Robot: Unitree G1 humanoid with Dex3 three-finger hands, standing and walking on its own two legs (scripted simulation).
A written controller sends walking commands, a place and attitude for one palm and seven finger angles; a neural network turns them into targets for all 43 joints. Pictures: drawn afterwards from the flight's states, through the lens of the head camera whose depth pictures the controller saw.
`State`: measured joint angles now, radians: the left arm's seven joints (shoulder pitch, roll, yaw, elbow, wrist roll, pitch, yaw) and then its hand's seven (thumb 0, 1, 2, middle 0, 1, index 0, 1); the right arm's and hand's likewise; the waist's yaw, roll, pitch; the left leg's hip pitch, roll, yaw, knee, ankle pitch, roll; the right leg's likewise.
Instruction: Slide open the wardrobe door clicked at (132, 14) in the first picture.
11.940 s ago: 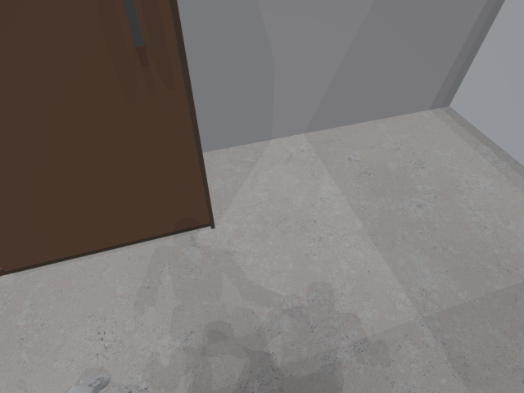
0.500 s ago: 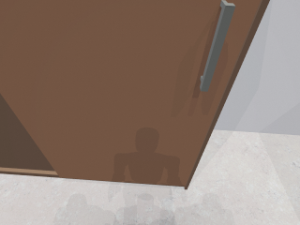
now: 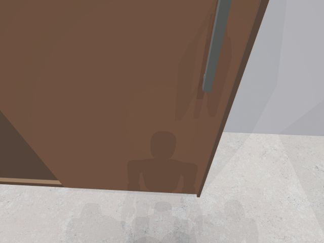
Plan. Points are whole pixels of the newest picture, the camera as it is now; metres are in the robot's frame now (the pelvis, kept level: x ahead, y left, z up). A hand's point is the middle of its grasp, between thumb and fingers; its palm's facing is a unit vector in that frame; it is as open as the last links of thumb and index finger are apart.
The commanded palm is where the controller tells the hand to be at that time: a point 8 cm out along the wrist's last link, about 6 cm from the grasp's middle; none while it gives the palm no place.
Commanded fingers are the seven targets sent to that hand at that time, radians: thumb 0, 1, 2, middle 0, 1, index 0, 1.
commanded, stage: come to a stop and stand still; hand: right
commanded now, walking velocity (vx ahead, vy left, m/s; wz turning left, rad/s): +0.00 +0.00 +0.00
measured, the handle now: (213, 46) +0.52 -0.09 +0.25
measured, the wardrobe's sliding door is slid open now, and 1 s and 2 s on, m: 0.00 0.00 0.00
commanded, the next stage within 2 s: look again from close up in 0.62 s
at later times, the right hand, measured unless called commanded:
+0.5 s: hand out of the picture +0.05 -0.19 -0.17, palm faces +0.00 +0.98 -0.21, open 7.4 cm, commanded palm none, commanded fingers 0.00 -0.90 -0.90 0.20 0.30 0.20 0.30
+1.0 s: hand out of the picture +0.06 -0.18 -0.17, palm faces -0.01 +0.98 -0.21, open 7.4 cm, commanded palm none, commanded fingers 0.00 -0.90 -0.90 0.20 0.30 0.20 0.30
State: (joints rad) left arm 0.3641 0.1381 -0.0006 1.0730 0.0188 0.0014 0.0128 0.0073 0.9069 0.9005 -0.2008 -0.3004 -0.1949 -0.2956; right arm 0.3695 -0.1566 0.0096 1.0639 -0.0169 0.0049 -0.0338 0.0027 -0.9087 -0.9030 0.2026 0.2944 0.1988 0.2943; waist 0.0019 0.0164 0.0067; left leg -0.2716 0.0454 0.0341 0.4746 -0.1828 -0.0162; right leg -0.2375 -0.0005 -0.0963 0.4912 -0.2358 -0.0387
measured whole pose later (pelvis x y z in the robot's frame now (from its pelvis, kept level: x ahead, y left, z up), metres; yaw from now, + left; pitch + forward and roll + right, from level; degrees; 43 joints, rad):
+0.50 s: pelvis +0.03 -0.01 +0.00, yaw +1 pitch -2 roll +0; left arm 0.25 0.17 0.00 1.09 0.01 -0.02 0.02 0.01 0.91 0.90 -0.20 -0.30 -0.19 -0.30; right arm 0.27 -0.18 0.01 1.06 -0.01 -0.01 -0.04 0.00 -0.91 -0.90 0.20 0.29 0.20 0.29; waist 0.00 0.01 0.03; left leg -0.21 0.05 0.02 0.44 -0.20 -0.03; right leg -0.16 0.01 -0.11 0.44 -0.25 -0.04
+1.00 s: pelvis +0.04 +0.00 +0.01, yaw +1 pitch -2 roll +0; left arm 0.24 0.19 -0.01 1.13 0.01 -0.02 0.02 0.01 0.91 0.90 -0.20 -0.30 -0.19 -0.30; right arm 0.25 -0.19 0.02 1.08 -0.01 -0.01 -0.03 0.00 -0.91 -0.90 0.20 0.29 0.20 0.29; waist 0.00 0.01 0.04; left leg -0.17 0.04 0.03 0.41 -0.20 -0.02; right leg -0.12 0.00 -0.10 0.39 -0.24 -0.03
